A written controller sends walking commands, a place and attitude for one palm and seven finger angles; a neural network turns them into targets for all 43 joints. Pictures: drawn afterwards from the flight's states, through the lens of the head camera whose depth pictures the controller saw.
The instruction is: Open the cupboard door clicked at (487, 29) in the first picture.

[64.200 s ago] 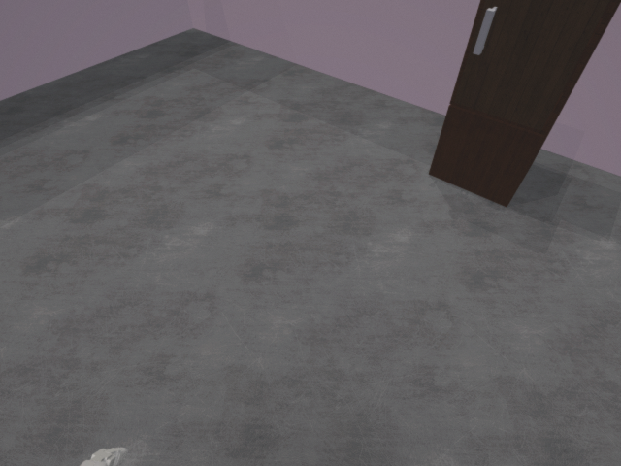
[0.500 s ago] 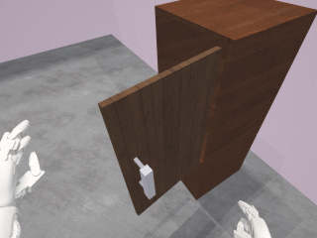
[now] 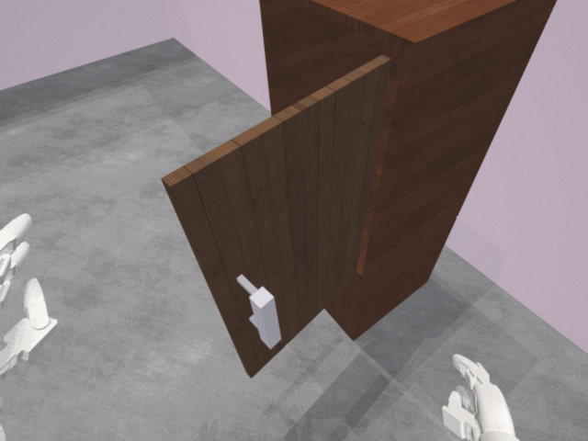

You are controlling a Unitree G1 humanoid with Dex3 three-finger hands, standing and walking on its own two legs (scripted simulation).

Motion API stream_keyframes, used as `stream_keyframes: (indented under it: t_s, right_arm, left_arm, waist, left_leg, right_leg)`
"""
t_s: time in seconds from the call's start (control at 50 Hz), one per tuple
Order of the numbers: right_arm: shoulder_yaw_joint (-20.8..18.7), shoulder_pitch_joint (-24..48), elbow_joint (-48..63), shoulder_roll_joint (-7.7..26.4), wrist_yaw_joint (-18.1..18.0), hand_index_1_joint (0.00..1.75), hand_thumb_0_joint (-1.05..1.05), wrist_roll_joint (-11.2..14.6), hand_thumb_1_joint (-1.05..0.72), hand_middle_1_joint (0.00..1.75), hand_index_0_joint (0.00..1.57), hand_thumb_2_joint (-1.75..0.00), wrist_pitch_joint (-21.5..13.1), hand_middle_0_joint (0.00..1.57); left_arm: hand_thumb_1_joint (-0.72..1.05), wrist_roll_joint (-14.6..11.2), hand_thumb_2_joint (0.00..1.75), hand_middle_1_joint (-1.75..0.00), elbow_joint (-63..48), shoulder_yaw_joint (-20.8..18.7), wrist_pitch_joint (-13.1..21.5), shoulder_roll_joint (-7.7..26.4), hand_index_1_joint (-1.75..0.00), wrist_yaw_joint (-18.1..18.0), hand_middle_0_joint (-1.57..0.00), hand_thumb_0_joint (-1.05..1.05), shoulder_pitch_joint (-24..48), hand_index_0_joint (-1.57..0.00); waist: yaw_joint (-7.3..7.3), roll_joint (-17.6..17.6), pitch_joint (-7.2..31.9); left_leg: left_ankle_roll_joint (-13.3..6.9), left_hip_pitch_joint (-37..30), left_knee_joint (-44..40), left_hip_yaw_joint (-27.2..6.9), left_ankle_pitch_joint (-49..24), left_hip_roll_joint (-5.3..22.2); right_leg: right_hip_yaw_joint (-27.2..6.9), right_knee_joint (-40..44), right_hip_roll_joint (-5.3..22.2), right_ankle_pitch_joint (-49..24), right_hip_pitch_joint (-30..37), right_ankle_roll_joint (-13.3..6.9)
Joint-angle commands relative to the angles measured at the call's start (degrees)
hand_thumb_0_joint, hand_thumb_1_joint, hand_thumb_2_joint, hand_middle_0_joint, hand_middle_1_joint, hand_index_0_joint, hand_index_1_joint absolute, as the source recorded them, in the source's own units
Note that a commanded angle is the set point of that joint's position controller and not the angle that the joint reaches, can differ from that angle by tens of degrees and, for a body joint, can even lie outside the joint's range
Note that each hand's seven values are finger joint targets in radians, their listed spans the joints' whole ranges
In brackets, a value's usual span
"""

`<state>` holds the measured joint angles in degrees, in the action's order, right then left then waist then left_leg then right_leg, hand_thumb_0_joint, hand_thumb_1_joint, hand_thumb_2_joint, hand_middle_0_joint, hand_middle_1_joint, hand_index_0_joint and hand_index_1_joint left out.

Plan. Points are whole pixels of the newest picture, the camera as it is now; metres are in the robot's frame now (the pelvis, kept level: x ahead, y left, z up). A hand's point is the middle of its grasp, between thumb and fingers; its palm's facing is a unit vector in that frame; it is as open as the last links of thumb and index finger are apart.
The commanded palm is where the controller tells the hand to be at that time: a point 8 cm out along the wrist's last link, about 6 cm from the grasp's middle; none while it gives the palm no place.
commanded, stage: step back with the hand held close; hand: left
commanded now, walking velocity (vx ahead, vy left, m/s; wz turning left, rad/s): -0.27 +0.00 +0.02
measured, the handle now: (258, 311) +0.32 +0.09 -0.05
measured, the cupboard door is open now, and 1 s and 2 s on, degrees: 98 98 98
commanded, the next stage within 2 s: stop stepping back and stand still in 1.20 s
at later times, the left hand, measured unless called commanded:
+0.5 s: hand out of the picture +0.11 +0.27 +0.15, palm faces +0.47 -0.73 -0.49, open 7.4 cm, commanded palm +0.05 +0.31 +0.17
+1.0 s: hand out of the picture +0.02 +0.27 +0.14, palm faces +0.48 -0.74 -0.48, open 7.4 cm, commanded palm -0.06 +0.31 +0.17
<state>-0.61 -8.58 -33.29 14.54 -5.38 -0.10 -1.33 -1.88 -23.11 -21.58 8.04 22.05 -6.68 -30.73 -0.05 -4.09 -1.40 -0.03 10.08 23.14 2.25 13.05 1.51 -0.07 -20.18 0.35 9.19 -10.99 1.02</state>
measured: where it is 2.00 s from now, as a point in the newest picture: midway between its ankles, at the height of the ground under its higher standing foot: outside the picture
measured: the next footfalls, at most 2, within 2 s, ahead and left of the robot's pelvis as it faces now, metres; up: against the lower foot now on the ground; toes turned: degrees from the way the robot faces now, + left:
right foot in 1.26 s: -0.31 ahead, -0.15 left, +0.00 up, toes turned -3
left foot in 1.44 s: -0.16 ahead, +0.04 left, +0.00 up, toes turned -1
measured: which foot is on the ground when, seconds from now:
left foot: down 0.00-1.00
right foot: down 0.00-0.96, up 0.98-1.00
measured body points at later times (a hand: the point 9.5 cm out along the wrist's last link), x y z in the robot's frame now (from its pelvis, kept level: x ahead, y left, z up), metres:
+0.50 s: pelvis -0.08 +0.00 -0.02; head -0.07 +0.01 +0.43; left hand +0.08 +0.31 +0.17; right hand +0.09 -0.23 -0.10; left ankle -0.01 +0.11 -0.74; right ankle +0.02 -0.13 -0.75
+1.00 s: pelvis -0.17 +0.00 -0.02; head -0.14 +0.02 +0.43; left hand -0.01 +0.31 +0.17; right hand +0.04 -0.23 -0.09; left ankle -0.09 +0.10 -0.75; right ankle -0.06 -0.13 -0.74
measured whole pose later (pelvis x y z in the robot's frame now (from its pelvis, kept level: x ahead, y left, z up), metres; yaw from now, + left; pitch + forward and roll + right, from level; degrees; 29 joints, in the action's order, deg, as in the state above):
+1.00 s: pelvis -0.17 +0.00 -0.02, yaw +6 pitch -1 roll -2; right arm -1.5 -8.5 -35.8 12.5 -4.6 -0.6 -4.9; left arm -0.4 -30.1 -24.0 12.1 24.6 -8.7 -29.2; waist 0.2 0.9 -4.0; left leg -2.2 23.9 34.3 1.0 8.6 -0.1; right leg -4.5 -37.7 -3.3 14.3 -25.6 1.7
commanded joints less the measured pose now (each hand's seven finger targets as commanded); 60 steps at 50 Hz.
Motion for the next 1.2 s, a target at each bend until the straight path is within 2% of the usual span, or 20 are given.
stream_keyframes:
  t_s: [0.0, 0.34, 0.44, 0.52, 0.66, 0.7, 0.74, 0.78, 0.8, 0.82, 0.86, 0.9, 0.92, 0.94, 0.96, 0.98, 1.02, 1.08, 1.14, 1.18]
  right_arm:
    - [-2.26, 5.23, 9.91, 5.24, -0.97, 0.3, 0.0, 0.35, -0.9, 0.3, 0.2, -0.9, -1.49, 0.2]
    - [-2.31, 2.39, 10.7, 6.59, -1.04, 0.3, 0.0, -0.18, -0.9, 0.3, 0.2, -0.9, -4.29, 0.2]
    - [-2.26, 1.23, 9.24, 6.09, -0.49, 0.3, 0.0, -0.01, -0.9, 0.3, 0.2, -0.9, -5.79, 0.2]
    - [-1.94, 0.84, 7.58, 5.74, -0.55, 0.3, 0.0, -0.09, -0.9, 0.3, 0.2, -0.9, -5.95, 0.2]
    - [-2.83, 3.45, 9.34, 6.53, -0.67, 0.3, 0.0, 0.15, -0.9, 0.3, 0.2, -0.9, -6.57, 0.2]
    - [-3.45, 4.22, 9.7, 7.1, -0.46, 0.3, 0.0, -0.72, -0.9, 0.3, 0.2, -0.9, -7.64, 0.2]
    - [-3.54, 3.11, 8.78, 6.35, 0.04, 0.3, 0.0, -1.34, -0.9, 0.3, 0.2, -0.9, -7.99, 0.2]
    - [-3.46, 1.1, 6.61, 4.7, 0.64, 0.3, 0.0, -1.28, -0.9, 0.3, 0.2, -0.9, -7.66, 0.2]
    - [-3.68, 0.86, 5.11, 3.45, 1.09, 0.3, 0.0, -0.68, -0.9, 0.3, 0.2, -0.9, -6.96, 0.2]
    - [-3.65, 1.38, 4.58, 3.11, 1.38, 0.3, 0.0, -0.61, -0.9, 0.3, 0.2, -0.9, -6.21, 0.2]
    - [-2.66, 2.75, 4.66, 2.24, 1.18, 0.3, 0.0, -0.51, -0.9, 0.3, 0.2, -0.9, -5.63, 0.2]
    - [-2.34, 3.63, 4.34, 3.73, 0.18, 0.3, 0.0, 0.06, -0.9, 0.3, 0.2, -0.9, -5.38, 0.2]
    - [-2.77, 4.59, 5.55, 5.88, -0.27, 0.3, 0.0, 0.14, -0.9, 0.3, 0.2, -0.9, -5.8, 0.2]
    - [-3.16, 3.97, 6.41, 6.04, -0.44, 0.3, 0.0, -0.2, -0.9, 0.3, 0.2, -0.9, -6.5, 0.2]
    - [-4.09, 3.52, 6.3, 5.43, -0.14, 0.3, 0.0, -0.48, -0.9, 0.3, 0.2, -0.9, -7.73, 0.2]
    - [-4.23, 4.27, 7.0, 4.73, 0.02, 0.3, 0.0, -0.47, -0.9, 0.3, 0.2, -0.9, -8.61, 0.2]
    - [-4.16, 3.59, 4.59, 4.27, 0.88, 0.3, 0.0, -1.15, -0.9, 0.3, 0.2, -0.9, -9.89, 0.2]
    - [-3.47, 4.0, 3.23, 4.31, 1.6, 0.3, 0.0, -0.93, -0.9, 0.3, 0.2, -0.9, -10.86, 0.2]
    - [-2.86, 3.15, 2.3, 4.68, 1.78, 0.3, 0.0, -1.4, -0.9, 0.3, 0.2, -0.9, -10.81, 0.2]
    - [-3.01, 2.74, 2.28, 4.58, 1.91, 0.3, 0.0, -1.83, -0.9, 0.3, 0.2, -0.9, -9.77, 0.2]
  left_arm:
    - [0.9, -0.25, 0.9, -0.3, -13.34, -9.57, 3.28, 12.3, -0.3, -1.99, -0.2, 0.0, -0.85, -0.2]
    - [0.9, 2.61, 0.9, -0.3, -16.53, -9.75, 5.84, 10.86, -0.3, -3.84, -0.2, 0.0, 1.99, -0.2]
    - [0.9, 2.24, 0.9, -0.3, -17.34, -9.23, 6.24, 11.13, -0.3, -3.89, -0.2, 0.0, 3.83, -0.2]
    - [0.9, 1.44, 0.9, -0.3, -18.08, -9.45, 6.74, 12.51, -0.3, -4.4, -0.2, 0.0, 4.61, -0.2]
    - [0.9, 2.39, 0.9, -0.3, -18.51, -13.5, 7.8, 12.84, -0.3, -4.02, -0.2, 0.0, -0.23, -0.2]
    - [0.9, 3.36, 0.9, -0.3, -16.42, -13.79, 8.31, 11.93, -0.3, -3.35, -0.2, 0.0, -1.51, -0.2]
    - [0.9, 2.55, 0.9, -0.3, -17.14, -13.09, 8.27, 11.79, -0.3, -3.16, -0.2, 0.0, -1.34, -0.2]
    - [0.9, 1.34, 0.9, -0.3, -17.79, -12.11, 8.21, 13.19, -0.3, -3.52, -0.2, 0.0, -0.95, -0.2]
    - [0.9, 1.12, 0.9, -0.3, -17.28, -10.88, 7.32, 13.41, -0.3, -3.8, -0.2, 0.0, 0.15, -0.2]
    - [0.9, 1.41, 0.9, -0.3, -17.32, -10.38, 6.92, 13.88, -0.3, -3.88, -0.2, 0.0, 1.66, -0.2]
    - [0.9, 1.63, 0.9, -0.3, -17.31, -10.39, 6.64, 14.26, -0.3, -3.86, -0.2, 0.0, 3.22, -0.2]
    - [0.9, 0.84, 0.9, -0.3, -17.9, -9.51, 6.59, 13.79, -0.3, -3.49, -0.2, 0.0, 4.43, -0.2]
    - [0.9, 0.72, 0.9, -0.3, -20.3, -9.7, 7.57, 13.72, -0.3, -3.33, -0.2, 0.0, 5.16, -0.2]
    - [0.9, 1.51, 0.9, -0.3, -22.17, -11.7, 8.31, 14.68, -0.3, -3.59, -0.2, 0.0, 5.06, -0.2]
    - [0.9, 1.12, 0.9, -0.3, -20.37, -13.03, 8.67, 14.41, -0.3, -3.22, -0.2, 0.0, 2.83, -0.2]
    - [0.9, 0.64, 0.9, -0.3, -21.39, -13.83, 8.61, 15.08, -0.3, -3.22, -0.2, 0.0, 2.12, -0.2]
    - [0.9, -0.02, 0.9, -0.3, -20.9, -11.05, 7.24, 11.43, -0.3, -3.46, -0.2, 0.0, 1.53, -0.2]
    - [0.9, -0.24, 0.9, -0.3, -21.86, -6.54, 6.28, 8.87, -0.3, -3.76, -0.2, 0.0, 5.26, -0.2]
    - [0.9, -0.79, 0.9, -0.3, -20.06, -5.13, 5.84, 9.43, -0.3, -3.34, -0.2, 0.0, 8.19, -0.2]
    - [0.9, -0.76, 0.9, -0.3, -18.2, -7.0, 6.45, 11.54, -0.3, -2.72, -0.2, 0.0, 6.85, -0.2]
  waist:
    - [-0.64, 2.63, 12.13]
    - [-0.2, -2.34, 3.98]
    - [0.52, 3.45, 3.45]
    - [1.1, 3.31, 2.89]
    - [-0.86, -7.97, 8.46]
    - [-1.0, -7.49, 5.1]
    - [-0.11, 0.4, 4.03]
    - [1.32, 9.44, 7.28]
    - [0.74, 14.2, 9.17]
    - [0.76, 16.83, 9.88]
    - [1.0, 16.03, 6.69]
    - [1.8, 5.97, 3.56]
    - [0.66, -5.93, 4.03]
    - [-0.31, -12.72, 7.55]
    - [-0.08, -13.84, 12.4]
    - [-0.4, -12.21, 11.56]
    - [-0.59, -4.97, 9.19]
    - [-0.18, -9.44, 9.08]
    - [0.33, -8.8, 9.53]
    - [0.15, -7.94, 10.32]
  left_leg:
    - [-0.14, 0.32, -0.97, -0.2, -20.74, 0.82]
    - [-4.32, 29.89, -7.39, -5.37, 23.15, 4.14]
    - [-2.59, 23.37, 1.3, -2.93, 21.52, 0.47]
    - [-1.33, 15.31, 2.95, -3.31, 18.24, -0.45]
    - [-6.8, 38.14, -11.06, -11.58, 25.97, 9.11]
    - [-8.82, 46.86, -10.86, -12.81, 34.06, 11.3]
    - [-5.96, 35.97, -0.24, -7.94, 25.93, 6.02]
    - [0.22, 16.0, 17.15, -0.1, 15.2, -2.49]
    - [1.54, 10.27, 26.23, -0.09, 12.59, -3.99]
    - [1.35, 9.07, 31.18, -0.94, 12.7, -3.52]
    - [0.65, 6.03, 22.49, -0.51, 11.72, -2.51]
    - [0.09, 3.28, 2.85, -1.21, 4.66, -1.74]
    - [-2.93, 10.49, -5.71, -11.09, 3.41, 7.36]
    - [-6.67, 19.03, -10.73, -17.14, 4.53, 15.92]
    - [-9.91, 26.96, -17.62, -20.52, 23.81, 19.94]
    - [-11.24, 28.36, -17.58, -22.51, 23.46, 20.94]
    - [-10.72, 15.55, -9.73, -14.73, 7.62, 18.41]
    - [-8.29, 6.04, -10.04, -10.34, 2.36, 16.22]
    - [-5.43, 1.5, -12.74, -9.13, 2.38, 14.9]
    - [-3.2, -0.75, -8.76, -6.51, -4.05, 13.54]
  right_leg:
    - [0.94, -2.32, 1.0, -24.09, 7.57, -0.37]
    - [-1.11, -10.44, -2.2, 0.02, 13.23, 0.32]
    - [-6.2, -2.41, 1.46, 8.95, 1.73, -1.26]
    - [-4.59, 1.89, 2.25, 16.14, -8.25, -1.36]
    - [-0.19, -23.45, -6.27, -5.38, 19.63, 0.81]
    - [-1.93, -27.15, -7.32, -0.35, 23.18, 0.68]
    - [-8.88, -16.87, -3.23, -3.11, 9.62, -2.14]
    - [-22.64, 0.53, 8.99, -3.9, -10.09, -7.14]
    - [-24.37, 5.23, 13.72, -2.62, -14.47, -9.44]
    - [-22.8, 5.64, 15.0, -4.11, -15.09, -10.16]
    - [-15.57, 3.53, 11.05, -8.42, -16.46, -7.47]
    - [-9.22, -2.46, 4.0, -2.75, -16.74, -2.71]
    - [-5.3, -11.05, -1.8, 3.54, -11.4, -0.14]
    - [-1.22, -23.76, -5.73, 9.29, -1.46, 1.07]
    - [-2.28, -40.1, -8.48, 15.02, 7.31, 0.83]
    - [-3.94, -47.13, -8.71, 16.83, 5.33, 0.17]
    - [-4.38, -44.43, -5.78, 18.22, -6.39, -0.33]
    - [-1.28, -33.73, -3.96, 19.91, -8.55, -0.48]
    - [1.87, -18.35, -4.93, 21.51, -5.42, -1.21]
    - [1.67, -4.01, -3.45, 14.13, -2.62, -2.38]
